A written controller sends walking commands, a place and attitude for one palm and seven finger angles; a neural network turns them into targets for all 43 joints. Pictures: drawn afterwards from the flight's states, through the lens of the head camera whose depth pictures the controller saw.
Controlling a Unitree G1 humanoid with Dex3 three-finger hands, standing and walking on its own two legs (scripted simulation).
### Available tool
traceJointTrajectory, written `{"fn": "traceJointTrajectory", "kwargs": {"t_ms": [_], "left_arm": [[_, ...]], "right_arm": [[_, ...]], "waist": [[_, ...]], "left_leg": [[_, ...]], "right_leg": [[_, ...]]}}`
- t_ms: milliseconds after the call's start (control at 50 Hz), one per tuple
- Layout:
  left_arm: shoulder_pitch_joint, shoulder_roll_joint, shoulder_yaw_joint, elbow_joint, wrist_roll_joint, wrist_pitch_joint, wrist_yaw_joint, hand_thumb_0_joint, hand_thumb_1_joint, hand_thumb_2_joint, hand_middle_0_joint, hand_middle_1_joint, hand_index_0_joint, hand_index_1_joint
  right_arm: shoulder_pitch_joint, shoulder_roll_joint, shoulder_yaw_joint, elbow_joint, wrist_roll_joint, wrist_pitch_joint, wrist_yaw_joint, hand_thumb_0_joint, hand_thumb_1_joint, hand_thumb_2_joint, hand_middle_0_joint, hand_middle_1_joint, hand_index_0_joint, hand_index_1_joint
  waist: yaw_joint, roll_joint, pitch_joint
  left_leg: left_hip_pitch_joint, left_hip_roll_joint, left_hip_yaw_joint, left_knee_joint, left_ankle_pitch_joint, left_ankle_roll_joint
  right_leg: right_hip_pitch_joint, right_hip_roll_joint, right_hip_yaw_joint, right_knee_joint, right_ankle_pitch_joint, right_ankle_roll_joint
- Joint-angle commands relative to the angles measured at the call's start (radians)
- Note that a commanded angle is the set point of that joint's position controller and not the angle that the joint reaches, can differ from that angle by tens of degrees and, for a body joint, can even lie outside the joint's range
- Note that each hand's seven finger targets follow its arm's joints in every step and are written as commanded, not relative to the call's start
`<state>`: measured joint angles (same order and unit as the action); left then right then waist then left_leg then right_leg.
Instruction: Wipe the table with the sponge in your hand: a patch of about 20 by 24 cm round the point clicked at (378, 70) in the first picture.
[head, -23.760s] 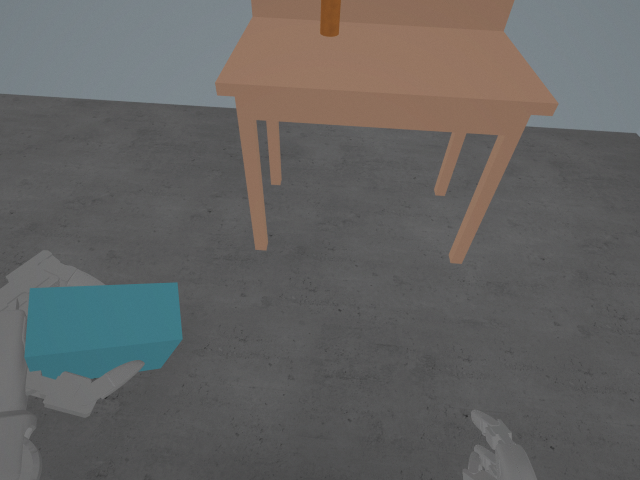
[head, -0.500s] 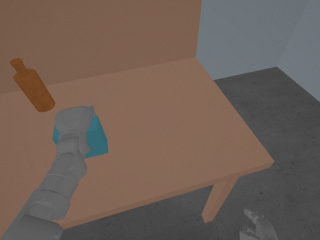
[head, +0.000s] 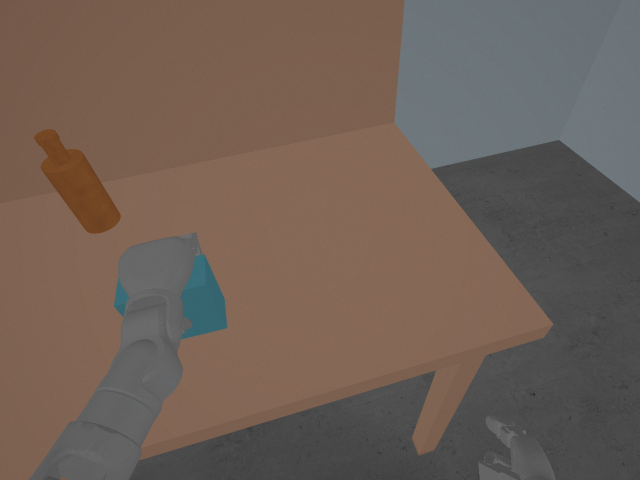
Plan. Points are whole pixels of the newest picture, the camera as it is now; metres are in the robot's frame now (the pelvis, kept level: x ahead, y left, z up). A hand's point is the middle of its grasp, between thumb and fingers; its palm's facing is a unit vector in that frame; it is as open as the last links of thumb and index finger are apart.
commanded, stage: wipe back along the middle lane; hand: left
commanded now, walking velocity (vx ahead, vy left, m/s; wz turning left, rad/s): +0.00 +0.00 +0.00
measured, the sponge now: (180, 308) +0.33 +0.25 +0.01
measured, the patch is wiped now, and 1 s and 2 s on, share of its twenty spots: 0.60 0.70 0.85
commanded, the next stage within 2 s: slide across to the third lane in 0.68 s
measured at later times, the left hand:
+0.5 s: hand (173, 316) +0.29 +0.23 +0.06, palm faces +0.01 -0.08 -1.00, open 9.8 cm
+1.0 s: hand (180, 341) +0.26 +0.20 +0.06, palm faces +0.02 -0.11 -0.99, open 9.8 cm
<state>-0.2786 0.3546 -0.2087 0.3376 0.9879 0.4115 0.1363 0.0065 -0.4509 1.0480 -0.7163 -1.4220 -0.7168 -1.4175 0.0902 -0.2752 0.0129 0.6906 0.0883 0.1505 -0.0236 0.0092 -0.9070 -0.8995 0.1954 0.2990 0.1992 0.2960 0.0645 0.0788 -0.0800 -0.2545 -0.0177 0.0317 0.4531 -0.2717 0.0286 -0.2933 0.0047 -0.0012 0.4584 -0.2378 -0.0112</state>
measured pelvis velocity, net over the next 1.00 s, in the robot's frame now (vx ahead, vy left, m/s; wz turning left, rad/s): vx -0.01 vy -0.01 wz -0.01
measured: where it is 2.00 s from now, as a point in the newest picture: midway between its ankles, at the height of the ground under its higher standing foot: outside the picture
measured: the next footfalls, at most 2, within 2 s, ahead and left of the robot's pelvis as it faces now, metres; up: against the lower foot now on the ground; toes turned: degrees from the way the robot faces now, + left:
none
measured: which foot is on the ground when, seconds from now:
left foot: down 0.00-1.00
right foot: down 0.00-1.00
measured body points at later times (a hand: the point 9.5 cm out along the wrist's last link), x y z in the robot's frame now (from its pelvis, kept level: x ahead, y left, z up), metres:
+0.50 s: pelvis +0.00 +0.00 +0.00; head +0.00 -0.04 +0.45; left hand +0.29 +0.23 +0.11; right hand +0.23 -0.22 -0.09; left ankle -0.03 +0.10 -0.74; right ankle +0.00 -0.12 -0.74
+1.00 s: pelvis -0.01 -0.01 +0.00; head -0.02 -0.05 +0.45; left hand +0.25 +0.21 +0.12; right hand +0.23 -0.21 -0.09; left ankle -0.03 +0.10 -0.74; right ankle +0.00 -0.12 -0.74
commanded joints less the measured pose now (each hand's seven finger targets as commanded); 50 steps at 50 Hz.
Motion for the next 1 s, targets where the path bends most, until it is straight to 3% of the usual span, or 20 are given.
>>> {"fn": "traceJointTrajectory", "kwargs": {"t_ms": [0, 20, 40, 80, 120, 140, 220, 280, 320, 380, 500, 520, 540, 620, 660, 680, 720, 800, 820, 980], "left_arm": [[-0.069, 0.063, 0.030, -0.139, -0.045, 0.024, -0.018, 0.000, 0.100, 1.300, -1.200, -1.600, -1.200, -1.600], [-0.030, 0.095, 0.068, -0.158, -0.050, 0.027, -0.015, 0.000, 0.100, 1.300, -1.200, -1.600, -1.200, -1.600], [-0.008, 0.047, 0.029, -0.188, -0.055, 0.031, -0.017, 0.000, 0.100, 1.300, -1.200, -1.600, -1.200, -1.600], [0.016, 0.050, 0.027, -0.218, -0.057, 0.038, -0.019, 0.000, 0.100, 1.300, -1.200, -1.600, -1.200, -1.600], [0.031, 0.108, 0.079, -0.232, -0.051, 0.049, -0.015, 0.000, 0.100, 1.300, -1.200, -1.600, -1.200, -1.600], [0.044, 0.071, 0.045, -0.258, -0.053, 0.058, -0.018, 0.000, 0.100, 1.300, -1.200, -1.600, -1.200, -1.600], [0.023, 0.103, 0.054, -0.278, -0.036, 0.079, -0.027, 0.000, 0.100, 1.300, -1.200, -1.600, -1.200, -1.600], [0.024, 0.074, 0.014, -0.298, -0.030, 0.088, -0.040, 0.000, 0.100, 1.300, -1.200, -1.600, -1.200, -1.600], [0.050, 0.104, 0.044, -0.309, -0.031, 0.085, -0.044, 0.000, 0.100, 1.300, -1.200, -1.600, -1.200, -1.600], [0.070, 0.043, -0.011, -0.320, -0.032, 0.079, -0.053, 0.000, 0.100, 1.300, -1.200, -1.600, -1.200, -1.600], [0.178, 0.026, -0.005, -0.372, -0.050, 0.056, -0.044, 0.000, 0.100, 1.300, -1.200, -1.600, -1.200, -1.600], [0.189, 0.057, 0.032, -0.383, -0.051, 0.053, -0.039, 0.000, 0.100, 1.300, -1.200, -1.600, -1.200, -1.600], [0.211, 0.016, -0.005, -0.410, -0.057, 0.058, -0.040, 0.000, 0.100, 1.300, -1.200, -1.600, -1.200, -1.600], [0.261, 0.070, 0.041, -0.445, -0.051, 0.061, -0.030, 0.000, 0.100, 1.300, -1.200, -1.600, -1.200, -1.600], [0.282, 0.012, -0.022, -0.465, -0.042, 0.069, -0.034, 0.000, 0.100, 1.300, -1.200, -1.600, -1.200, -1.600], [0.278, -0.007, -0.047, -0.476, -0.041, 0.071, -0.037, 0.000, 0.100, 1.300, -1.200, -1.600, -1.200, -1.600], [0.280, 0.041, -0.005, -0.482, -0.034, 0.072, -0.031, 0.000, 0.100, 1.300, -1.200, -1.600, -1.200, -1.600], [0.204, 0.014, -0.046, -0.498, -0.023, 0.079, -0.030, 0.000, 0.100, 1.300, -1.200, -1.600, -1.200, -1.600], [0.178, 0.048, -0.014, -0.509, -0.025, 0.083, -0.026, 0.000, 0.100, 1.300, -1.200, -1.600, -1.200, -1.600], [0.051, -0.043, -0.127, -0.511, -0.014, 0.083, -0.041, 0.000, 0.100, 1.300, -1.200, -1.600, -1.200, -1.600]], "right_arm": [[-0.195, -0.114, -0.035, -0.175, -0.003, -0.058, -0.002, 0.000, -0.900, -0.900, 0.200, 0.300, 0.200, 0.300], [-0.205, -0.117, -0.037, -0.174, -0.004, -0.058, 0.001, 0.000, -0.900, -0.900, 0.200, 0.300, 0.200, 0.300], [-0.207, -0.108, -0.034, -0.186, -0.004, -0.060, 0.004, 0.000, -0.900, -0.900, 0.200, 0.300, 0.200, 0.300], [-0.216, -0.106, -0.032, -0.189, -0.002, -0.064, 0.007, 0.000, -0.900, -0.900, 0.200, 0.300, 0.200, 0.300], [-0.222, -0.113, -0.033, -0.183, -0.005, -0.062, 0.007, 0.000, -0.900, -0.900, 0.200, 0.300, 0.200, 0.300], [-0.228, -0.104, -0.026, -0.196, -0.003, -0.063, 0.009, 0.000, -0.900, -0.900, 0.200, 0.300, 0.200, 0.300], [-0.245, -0.104, -0.021, -0.189, -0.003, -0.063, 0.007, 0.000, -0.900, -0.900, 0.200, 0.300, 0.200, 0.300], [-0.250, -0.097, -0.014, -0.199, 0.000, -0.066, 0.007, 0.000, -0.900, -0.900, 0.200, 0.300, 0.200, 0.300], [-0.254, -0.101, -0.017, -0.197, -0.003, -0.068, 0.007, 0.000, -0.900, -0.900, 0.200, 0.300, 0.200, 0.300], [-0.257, -0.092, -0.013, -0.206, -0.002, -0.073, 0.012, 0.000, -0.900, -0.900, 0.200, 0.300, 0.200, 0.300], [-0.260, -0.090, -0.019, -0.214, -0.006, -0.078, 0.024, 0.000, -0.900, -0.900, 0.200, 0.300, 0.200, 0.300], [-0.264, -0.096, -0.025, -0.207, -0.008, -0.077, 0.026, 0.000, -0.900, -0.900, 0.200, 0.300, 0.200, 0.300], [-0.266, -0.088, -0.022, -0.222, -0.008, -0.077, 0.028, 0.000, -0.900, -0.900, 0.200, 0.300, 0.200, 0.300], [-0.281, -0.091, -0.025, -0.212, -0.008, -0.080, 0.034, 0.000, -0.900, -0.900, 0.200, 0.300, 0.200, 0.300], [-0.283, -0.079, -0.018, -0.224, -0.004, -0.082, 0.041, 0.000, -0.900, -0.900, 0.200, 0.300, 0.200, 0.300], [-0.285, -0.080, -0.019, -0.222, -0.006, -0.081, 0.045, 0.000, -0.900, -0.900, 0.200, 0.300, 0.200, 0.300], [-0.294, -0.086, -0.021, -0.215, -0.006, -0.081, 0.047, 0.000, -0.900, -0.900, 0.200, 0.300, 0.200, 0.300], [-0.290, -0.080, -0.021, -0.210, -0.008, -0.080, 0.040, 0.000, -0.900, -0.900, 0.200, 0.300, 0.200, 0.300], [-0.302, -0.084, -0.024, -0.208, -0.010, -0.080, 0.036, 0.000, -0.900, -0.900, 0.200, 0.300, 0.200, 0.300], [-0.317, -0.070, -0.022, -0.202, -0.011, -0.083, 0.034, 0.000, -0.900, -0.900, 0.200, 0.300, 0.200, 0.300]], "waist": [[0.016, -0.157, -0.186], [0.027, -0.147, -0.188], [0.024, -0.145, -0.194], [0.026, -0.155, -0.181], [0.032, -0.154, -0.175], [0.030, -0.137, -0.172], [0.029, -0.120, -0.134], [0.025, -0.106, -0.137], [0.033, -0.102, -0.142], [0.028, -0.104, -0.133], [0.039, -0.157, -0.152], [0.040, -0.158, -0.148], [0.042, -0.155, -0.153], [0.051, -0.151, -0.131], [0.048, -0.144, -0.115], [0.042, -0.141, -0.110], [0.047, -0.114, -0.097], [0.037, -0.132, -0.108], [0.037, -0.134, -0.112], [0.024, -0.108, -0.115]], "left_leg": [[0.056, 0.003, -0.060, -0.034, 0.319, -0.001], [0.062, 0.004, -0.064, -0.035, 0.324, -0.004], [0.066, 0.003, -0.057, -0.034, 0.333, -0.002], [0.067, 0.003, -0.059, -0.034, 0.340, -0.002], [0.067, 0.003, -0.062, -0.037, 0.335, -0.004], [0.068, 0.001, -0.057, -0.040, 0.337, -0.001], [0.076, 0.001, -0.065, -0.051, 0.305, -0.002], [0.083, -0.001, -0.063, -0.048, 0.310, 0.002], [0.086, -0.003, -0.067, -0.051, 0.295, 0.002], [0.080, -0.001, -0.068, -0.051, 0.293, 0.001], [0.078, 0.001, -0.065, -0.040, 0.302, 0.004], [0.078, 0.003, -0.071, -0.041, 0.301, 0.002], [0.076, 0.003, -0.063, -0.043, 0.299, 0.007], [0.082, 0.001, -0.068, -0.041, 0.300, 0.004], [0.080, 0.003, -0.067, -0.042, 0.313, 0.004], [0.082, 0.004, -0.068, -0.042, 0.313, 0.005], [0.082, 0.004, -0.075, -0.047, 0.298, 0.003], [0.082, 0.001, -0.069, -0.049, 0.260, 0.010], [0.087, 0.001, -0.072, -0.050, 0.239, 0.013], [0.117, 0.002, -0.077, -0.061, 0.228, 0.020]], "right_leg": [[0.156, 0.009, 0.033, -0.029, 0.342, -0.059], [0.162, 0.012, 0.040, -0.028, 0.345, -0.063], [0.175, 0.010, 0.026, -0.025, 0.358, -0.059], [0.176, 0.009, 0.036, -0.025, 0.379, -0.058], [0.180, 0.013, 0.051, -0.026, 0.374, -0.061], [0.190, 0.010, 0.038, -0.024, 0.377, -0.059], [0.161, 0.017, 0.053, -0.038, 0.317, -0.064], [0.165, 0.016, 0.047, -0.035, 0.316, -0.063], [0.170, 0.021, 0.060, -0.040, 0.291, -0.067], [0.158, 0.020, 0.049, -0.034, 0.284, -0.066], [0.180, 0.021, 0.056, -0.028, 0.323, -0.060], [0.178, 0.026, 0.069, -0.029, 0.321, -0.064], [0.192, 0.021, 0.051, -0.027, 0.324, -0.059], [0.192, 0.025, 0.079, -0.031, 0.333, -0.063], [0.184, 0.023, 0.062, -0.023, 0.328, -0.061], [0.177, 0.023, 0.060, -0.026, 0.327, -0.061], [0.171, 0.030, 0.077, -0.028, 0.305, -0.068], [0.165, 0.026, 0.075, -0.036, 0.265, -0.062], [0.163, 0.031, 0.092, -0.044, 0.237, -0.066], [0.149, 0.029, 0.063, -0.053, 0.186, -0.068]]}}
